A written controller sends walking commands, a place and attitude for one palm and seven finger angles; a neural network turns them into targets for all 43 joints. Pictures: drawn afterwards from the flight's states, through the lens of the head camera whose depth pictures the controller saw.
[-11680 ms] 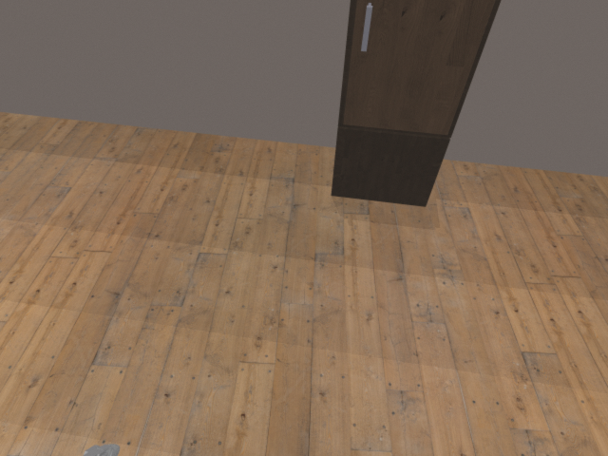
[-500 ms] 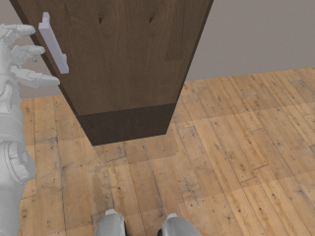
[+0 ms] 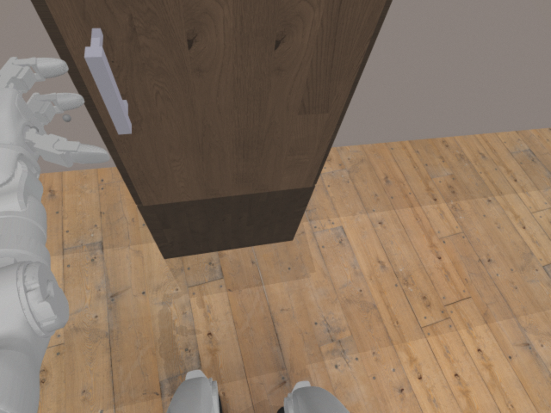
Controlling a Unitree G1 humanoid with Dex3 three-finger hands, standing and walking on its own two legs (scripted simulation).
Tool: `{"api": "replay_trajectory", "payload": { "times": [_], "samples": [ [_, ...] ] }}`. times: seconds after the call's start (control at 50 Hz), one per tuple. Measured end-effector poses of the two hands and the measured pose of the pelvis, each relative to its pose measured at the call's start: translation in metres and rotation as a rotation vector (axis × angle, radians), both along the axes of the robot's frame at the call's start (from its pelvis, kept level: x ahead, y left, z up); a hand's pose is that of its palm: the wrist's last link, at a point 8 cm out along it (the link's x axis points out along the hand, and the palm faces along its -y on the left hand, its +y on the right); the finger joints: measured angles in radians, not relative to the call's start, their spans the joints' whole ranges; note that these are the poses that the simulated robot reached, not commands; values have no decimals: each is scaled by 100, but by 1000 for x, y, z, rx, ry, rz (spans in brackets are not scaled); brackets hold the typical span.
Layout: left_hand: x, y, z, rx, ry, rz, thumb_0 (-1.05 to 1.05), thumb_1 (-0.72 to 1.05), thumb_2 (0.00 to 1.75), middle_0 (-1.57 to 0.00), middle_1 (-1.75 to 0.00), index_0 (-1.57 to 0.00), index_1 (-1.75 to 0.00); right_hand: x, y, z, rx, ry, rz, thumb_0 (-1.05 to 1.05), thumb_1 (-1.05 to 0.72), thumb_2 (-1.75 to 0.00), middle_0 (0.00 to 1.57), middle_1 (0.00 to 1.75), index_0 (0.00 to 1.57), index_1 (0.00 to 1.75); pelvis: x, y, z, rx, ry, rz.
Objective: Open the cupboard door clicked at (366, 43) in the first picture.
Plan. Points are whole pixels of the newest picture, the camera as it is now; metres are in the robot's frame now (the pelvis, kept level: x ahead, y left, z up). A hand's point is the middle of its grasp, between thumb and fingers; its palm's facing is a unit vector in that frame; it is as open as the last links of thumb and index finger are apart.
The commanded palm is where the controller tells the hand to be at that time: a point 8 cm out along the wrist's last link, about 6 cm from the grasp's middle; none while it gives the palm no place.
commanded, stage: move the hooked fingers beside the handle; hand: left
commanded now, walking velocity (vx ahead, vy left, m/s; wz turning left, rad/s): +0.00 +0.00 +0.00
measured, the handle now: (111, 85) +0.55 +0.20 +0.10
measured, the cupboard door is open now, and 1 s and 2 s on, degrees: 0 0 0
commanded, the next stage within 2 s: slide the fingers in behind the handle in 0.26 s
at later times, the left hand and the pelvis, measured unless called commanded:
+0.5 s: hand (70, 119) +0.50 +0.24 +0.09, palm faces +0.11 -0.99 +0.00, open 14.0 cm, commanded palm +0.48 +0.27 +0.09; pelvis -0.01 +0.00 +0.00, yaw +0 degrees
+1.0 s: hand (107, 116) +0.51 +0.20 +0.09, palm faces +0.12 -0.99 -0.01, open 14.0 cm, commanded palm +0.48 +0.23 +0.09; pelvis -0.01 -0.01 +0.00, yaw +0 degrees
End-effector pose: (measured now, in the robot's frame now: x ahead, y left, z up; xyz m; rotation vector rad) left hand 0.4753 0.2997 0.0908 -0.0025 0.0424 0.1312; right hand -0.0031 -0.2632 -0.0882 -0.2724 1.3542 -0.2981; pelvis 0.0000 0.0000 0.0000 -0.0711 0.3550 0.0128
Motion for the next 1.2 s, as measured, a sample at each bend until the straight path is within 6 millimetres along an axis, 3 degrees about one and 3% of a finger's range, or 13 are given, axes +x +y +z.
{"api": "replay_trajectory", "payload": {
  "times": [0.2,0.42,0.74,1.0,1.2],
  "samples": [
    [-7,3,2,-2,-5,-7,-1,-50,30,-30,-120,-30,-120,9,5,-3,16,-20,16,0,-90,-90,20,30,21,30,-1,3,0,0,-9,3],
    [-8,1,3,2,-16,-10,-1,-50,30,-30,-120,-30,-120,-7,4,-4,4,7,9,0,-90,-90,20,30,21,30,-7,3,-2,-5,-10,10],
    [-1,-27,1,-1,-23,-3,-1,-50,30,-30,-120,-30,-120,-27,5,-5,25,31,-16,0,-90,-90,20,30,21,30,-10,1,-3,0,-7,0],
    [2,-50,2,8,-17,-8,-1,-50,30,-30,-120,-30,-120,-16,1,-10,44,5,-2,0,-90,-90,20,30,21,30,-9,-5,-4,7,-8,6],
    [3,-56,0,12,-25,15,-1,-50,30,-30,-120,-30,-122,-11,-6,-14,52,9,14,0,-90,-90,20,30,21,30,-8,-11,-5,11,-2,12]
  ]
}}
